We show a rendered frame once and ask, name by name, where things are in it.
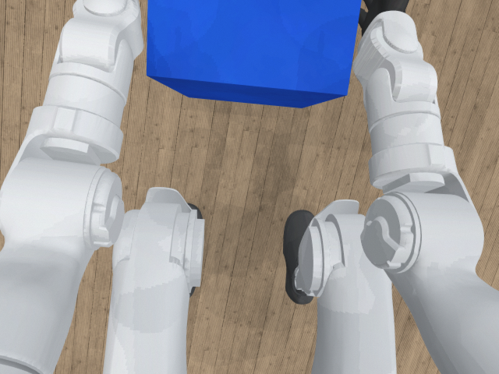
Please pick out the right robot forearm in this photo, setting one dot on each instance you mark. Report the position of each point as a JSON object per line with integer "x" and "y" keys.
{"x": 404, "y": 120}

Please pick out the left robot shin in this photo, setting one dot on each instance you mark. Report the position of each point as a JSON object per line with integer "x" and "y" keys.
{"x": 122, "y": 247}

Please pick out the carton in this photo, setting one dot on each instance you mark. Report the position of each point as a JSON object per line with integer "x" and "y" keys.
{"x": 289, "y": 53}

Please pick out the left robot forearm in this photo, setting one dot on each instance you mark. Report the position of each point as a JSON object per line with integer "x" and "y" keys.
{"x": 88, "y": 87}

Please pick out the robot right upper arm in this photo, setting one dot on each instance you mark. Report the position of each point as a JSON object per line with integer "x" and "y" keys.
{"x": 429, "y": 244}

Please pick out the robot left upper arm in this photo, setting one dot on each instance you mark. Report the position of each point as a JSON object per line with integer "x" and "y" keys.
{"x": 54, "y": 215}

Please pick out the right robot foot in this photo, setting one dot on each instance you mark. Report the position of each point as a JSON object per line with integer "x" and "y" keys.
{"x": 295, "y": 227}

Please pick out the robot right hand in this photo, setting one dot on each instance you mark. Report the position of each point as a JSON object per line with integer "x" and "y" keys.
{"x": 376, "y": 7}

